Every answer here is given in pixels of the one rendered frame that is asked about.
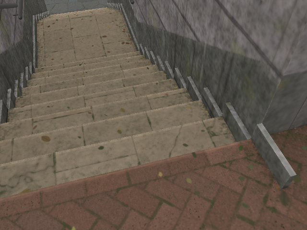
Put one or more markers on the stairs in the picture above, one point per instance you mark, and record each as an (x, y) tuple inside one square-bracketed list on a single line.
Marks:
[(77, 13), (100, 115)]

